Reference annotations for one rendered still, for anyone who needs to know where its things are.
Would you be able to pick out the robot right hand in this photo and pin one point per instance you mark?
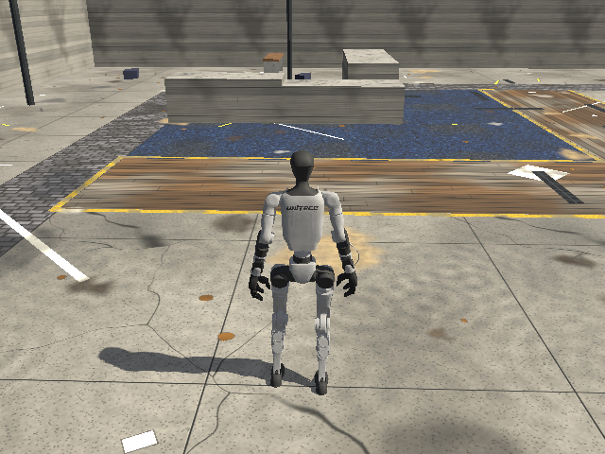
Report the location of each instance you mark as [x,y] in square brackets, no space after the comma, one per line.
[352,282]

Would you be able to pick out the robot right shin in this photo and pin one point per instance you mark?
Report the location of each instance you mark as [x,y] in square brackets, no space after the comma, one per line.
[323,346]

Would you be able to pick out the robot left shin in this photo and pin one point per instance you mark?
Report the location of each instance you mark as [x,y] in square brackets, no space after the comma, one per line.
[277,344]

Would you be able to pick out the robot left forearm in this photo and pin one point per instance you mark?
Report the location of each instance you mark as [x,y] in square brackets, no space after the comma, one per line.
[259,258]

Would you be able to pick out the robot right forearm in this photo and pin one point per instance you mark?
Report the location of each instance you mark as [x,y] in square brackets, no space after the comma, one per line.
[345,254]

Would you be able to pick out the robot right upper arm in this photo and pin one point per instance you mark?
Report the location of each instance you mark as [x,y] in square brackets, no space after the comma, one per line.
[331,200]

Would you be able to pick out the robot left hand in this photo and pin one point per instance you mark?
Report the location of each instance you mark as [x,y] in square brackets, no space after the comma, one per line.
[254,287]

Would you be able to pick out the robot left upper arm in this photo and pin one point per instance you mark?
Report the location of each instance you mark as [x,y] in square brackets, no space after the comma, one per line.
[272,201]

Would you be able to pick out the robot shin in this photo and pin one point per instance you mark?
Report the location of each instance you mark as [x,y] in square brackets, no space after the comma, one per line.
[277,344]
[323,346]

